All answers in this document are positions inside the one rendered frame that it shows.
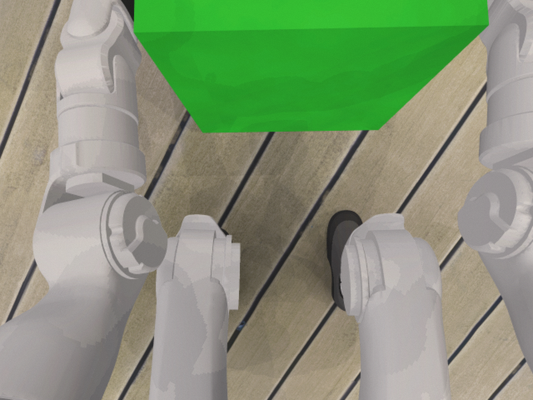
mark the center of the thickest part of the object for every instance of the robot left upper arm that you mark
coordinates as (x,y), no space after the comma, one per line
(95,253)

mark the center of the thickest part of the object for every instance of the robot left shin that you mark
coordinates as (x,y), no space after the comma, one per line
(200,222)

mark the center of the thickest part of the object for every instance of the robot right forearm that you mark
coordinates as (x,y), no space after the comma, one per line
(507,139)

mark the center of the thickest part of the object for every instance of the carton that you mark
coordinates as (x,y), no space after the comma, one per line
(245,66)

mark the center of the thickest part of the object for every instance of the robot left forearm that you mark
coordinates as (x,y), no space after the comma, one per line
(98,149)

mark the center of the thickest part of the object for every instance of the right robot thigh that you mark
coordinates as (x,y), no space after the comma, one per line
(402,339)

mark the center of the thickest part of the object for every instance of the robot right upper arm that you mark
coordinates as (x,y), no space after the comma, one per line
(497,221)

